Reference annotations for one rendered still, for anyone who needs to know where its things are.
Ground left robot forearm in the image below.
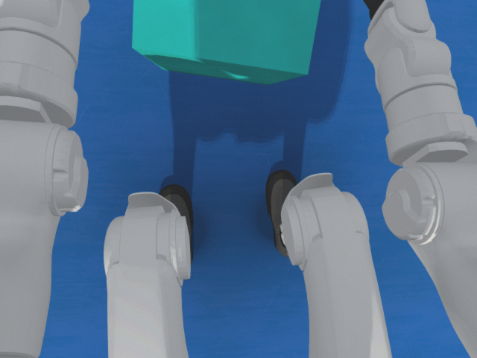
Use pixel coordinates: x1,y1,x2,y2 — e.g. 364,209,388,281
0,0,89,129

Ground right robot hand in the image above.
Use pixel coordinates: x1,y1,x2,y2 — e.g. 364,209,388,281
363,0,384,20

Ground robot left upper arm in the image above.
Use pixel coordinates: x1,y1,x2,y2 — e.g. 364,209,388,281
0,119,89,358

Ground right robot shin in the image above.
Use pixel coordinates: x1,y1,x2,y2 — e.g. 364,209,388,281
280,173,369,249

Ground robot right upper arm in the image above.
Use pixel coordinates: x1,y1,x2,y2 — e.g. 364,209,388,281
382,162,477,358

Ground robot right foot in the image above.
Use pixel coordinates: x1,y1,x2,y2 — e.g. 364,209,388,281
266,170,297,257

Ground right robot forearm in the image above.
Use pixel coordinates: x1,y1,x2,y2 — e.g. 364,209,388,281
364,0,477,167

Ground carton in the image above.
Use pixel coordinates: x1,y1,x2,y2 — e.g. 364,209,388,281
132,0,321,85

